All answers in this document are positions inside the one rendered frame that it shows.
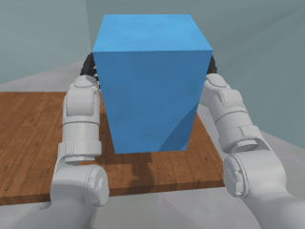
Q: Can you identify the carton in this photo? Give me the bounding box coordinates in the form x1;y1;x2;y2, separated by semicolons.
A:
92;14;214;154

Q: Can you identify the table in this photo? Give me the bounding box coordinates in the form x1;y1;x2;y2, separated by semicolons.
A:
0;92;226;206

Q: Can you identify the right robot forearm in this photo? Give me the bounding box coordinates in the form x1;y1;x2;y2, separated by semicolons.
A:
200;73;287;185

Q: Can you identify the left robot forearm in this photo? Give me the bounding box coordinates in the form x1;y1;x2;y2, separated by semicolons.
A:
50;74;102;198

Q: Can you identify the robot left upper arm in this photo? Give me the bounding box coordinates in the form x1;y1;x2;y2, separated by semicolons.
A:
10;164;110;229

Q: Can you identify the right robot hand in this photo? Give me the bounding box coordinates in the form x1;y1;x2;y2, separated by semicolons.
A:
207;55;217;74

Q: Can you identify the left robot hand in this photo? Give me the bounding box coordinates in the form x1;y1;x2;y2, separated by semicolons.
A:
80;52;101;89

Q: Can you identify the robot right upper arm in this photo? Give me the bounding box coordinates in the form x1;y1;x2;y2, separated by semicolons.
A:
223;149;305;229

